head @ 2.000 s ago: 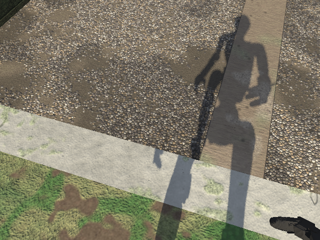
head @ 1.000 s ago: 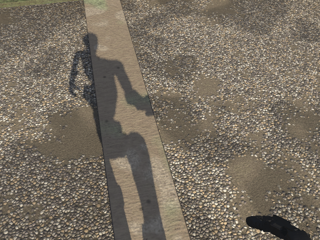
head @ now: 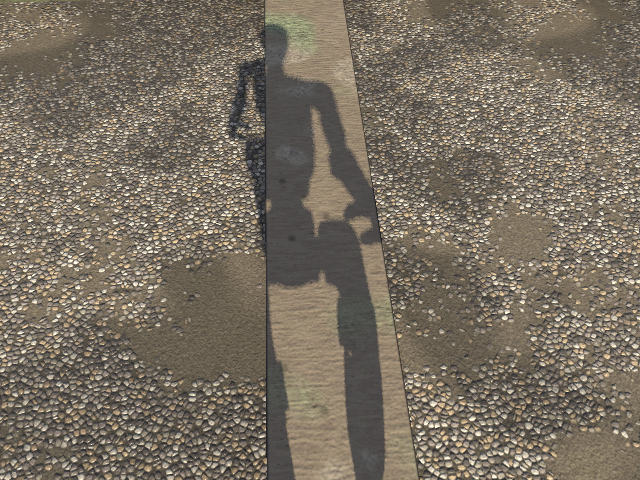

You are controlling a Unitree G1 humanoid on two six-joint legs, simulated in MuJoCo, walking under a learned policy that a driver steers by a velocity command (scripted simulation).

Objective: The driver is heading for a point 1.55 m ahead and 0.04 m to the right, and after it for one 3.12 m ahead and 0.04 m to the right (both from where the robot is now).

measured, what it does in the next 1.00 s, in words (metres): walks ahead: right foot, then left foot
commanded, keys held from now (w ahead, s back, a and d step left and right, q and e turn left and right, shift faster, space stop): w+q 0.16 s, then w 0.84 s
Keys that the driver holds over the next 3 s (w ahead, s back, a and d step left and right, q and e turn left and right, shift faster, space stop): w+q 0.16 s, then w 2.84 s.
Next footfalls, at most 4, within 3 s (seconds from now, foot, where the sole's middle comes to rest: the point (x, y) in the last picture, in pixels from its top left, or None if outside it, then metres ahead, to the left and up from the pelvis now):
0.36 right None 0.39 -0.09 -0.75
0.96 left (324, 346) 0.76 -0.02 -0.75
1.46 right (338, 239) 1.06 -0.08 -0.75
1.94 left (306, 171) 1.32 -0.01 -0.75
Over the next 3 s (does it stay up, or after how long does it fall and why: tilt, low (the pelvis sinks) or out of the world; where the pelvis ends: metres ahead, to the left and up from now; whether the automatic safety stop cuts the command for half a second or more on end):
stays up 1.83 -0.03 0.00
